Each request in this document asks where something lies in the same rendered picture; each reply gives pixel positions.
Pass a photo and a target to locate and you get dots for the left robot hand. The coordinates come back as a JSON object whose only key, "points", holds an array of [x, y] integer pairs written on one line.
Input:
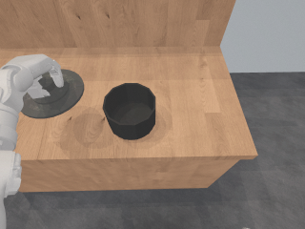
{"points": [[38, 64]]}

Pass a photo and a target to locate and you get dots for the knob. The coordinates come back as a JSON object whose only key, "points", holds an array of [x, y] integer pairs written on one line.
{"points": [[47, 83]]}

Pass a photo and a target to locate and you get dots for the pot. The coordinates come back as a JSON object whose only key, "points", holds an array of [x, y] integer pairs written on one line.
{"points": [[130, 109]]}

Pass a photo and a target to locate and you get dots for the table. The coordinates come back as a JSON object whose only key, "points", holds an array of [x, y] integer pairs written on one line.
{"points": [[171, 47]]}

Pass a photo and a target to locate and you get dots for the left robot upper arm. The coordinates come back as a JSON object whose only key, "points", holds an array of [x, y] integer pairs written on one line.
{"points": [[10, 179]]}

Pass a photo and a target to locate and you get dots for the lid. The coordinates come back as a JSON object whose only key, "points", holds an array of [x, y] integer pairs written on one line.
{"points": [[60, 100]]}

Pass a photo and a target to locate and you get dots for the robot left forearm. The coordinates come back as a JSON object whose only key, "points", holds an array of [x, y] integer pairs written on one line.
{"points": [[15, 79]]}

